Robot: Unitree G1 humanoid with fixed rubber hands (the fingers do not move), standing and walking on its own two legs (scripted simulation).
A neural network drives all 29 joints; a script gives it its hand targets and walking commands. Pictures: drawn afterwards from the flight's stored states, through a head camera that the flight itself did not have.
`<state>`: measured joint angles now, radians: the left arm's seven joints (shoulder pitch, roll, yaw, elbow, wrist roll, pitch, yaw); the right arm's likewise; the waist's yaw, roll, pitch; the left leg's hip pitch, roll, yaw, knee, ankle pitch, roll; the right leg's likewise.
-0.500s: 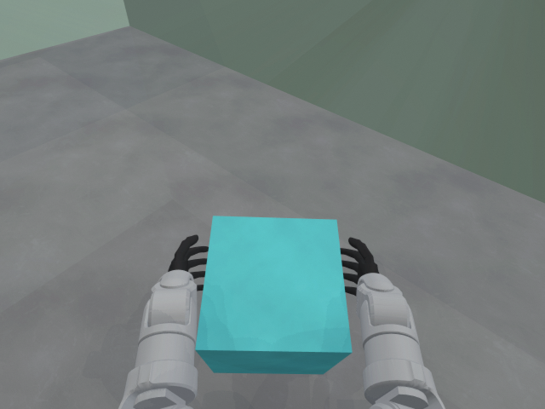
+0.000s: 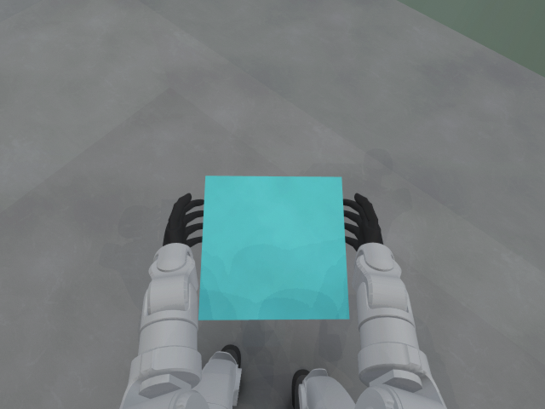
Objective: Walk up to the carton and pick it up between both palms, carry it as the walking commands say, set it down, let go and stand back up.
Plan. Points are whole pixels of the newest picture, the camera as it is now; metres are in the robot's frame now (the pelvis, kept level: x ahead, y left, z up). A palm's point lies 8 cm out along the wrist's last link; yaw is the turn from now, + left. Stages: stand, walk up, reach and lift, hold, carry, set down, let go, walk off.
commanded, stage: set down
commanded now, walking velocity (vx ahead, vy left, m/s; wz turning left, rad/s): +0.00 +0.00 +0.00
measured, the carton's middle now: (272, 251) +0.36 +0.03 -0.12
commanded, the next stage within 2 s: none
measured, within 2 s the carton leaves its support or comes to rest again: neither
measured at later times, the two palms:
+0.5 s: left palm (192, 242) +0.37 +0.17 -0.14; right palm (350, 239) +0.40 -0.11 -0.13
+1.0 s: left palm (203, 243) +0.40 +0.17 -0.23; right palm (339, 240) +0.43 -0.11 -0.22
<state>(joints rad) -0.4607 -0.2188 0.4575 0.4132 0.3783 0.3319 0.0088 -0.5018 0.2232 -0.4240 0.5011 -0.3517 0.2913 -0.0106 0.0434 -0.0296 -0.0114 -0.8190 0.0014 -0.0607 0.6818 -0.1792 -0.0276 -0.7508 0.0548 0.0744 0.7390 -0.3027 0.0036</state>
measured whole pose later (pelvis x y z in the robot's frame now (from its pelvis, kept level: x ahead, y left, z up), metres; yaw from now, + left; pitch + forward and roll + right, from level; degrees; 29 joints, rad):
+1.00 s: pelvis -0.03 +0.00 -0.16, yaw -1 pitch +43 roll -1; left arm -0.78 -0.11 0.47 0.56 0.26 0.31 0.09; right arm -0.84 0.10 -0.42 0.66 -0.24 0.27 -0.09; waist 0.04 -0.04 -0.24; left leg -1.76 -0.05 -0.10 1.41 -0.40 -0.06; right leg -1.69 0.12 0.08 1.47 -0.54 0.03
